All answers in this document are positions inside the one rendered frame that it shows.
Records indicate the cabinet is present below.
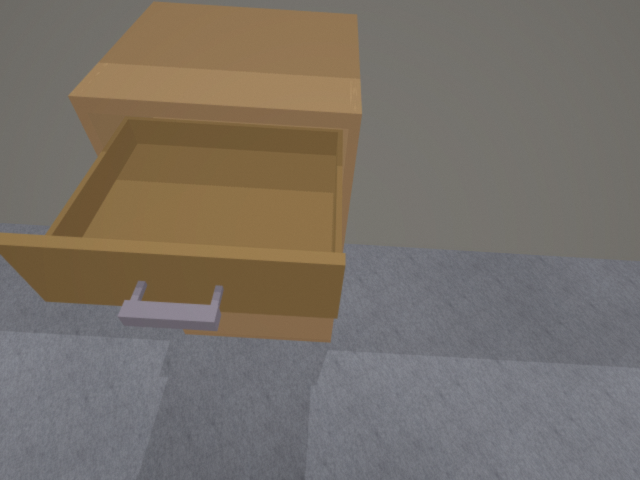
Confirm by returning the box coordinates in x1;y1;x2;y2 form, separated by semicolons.
68;2;362;343

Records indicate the drawer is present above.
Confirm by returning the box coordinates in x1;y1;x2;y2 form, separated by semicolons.
0;116;345;319

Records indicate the handle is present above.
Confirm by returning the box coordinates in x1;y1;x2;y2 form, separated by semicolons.
117;281;224;331

